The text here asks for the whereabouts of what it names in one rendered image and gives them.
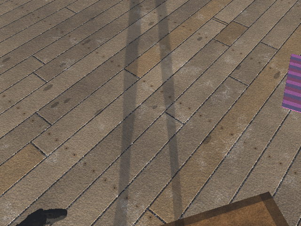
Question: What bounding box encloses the robot left hand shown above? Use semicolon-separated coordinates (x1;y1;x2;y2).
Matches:
16;208;68;226

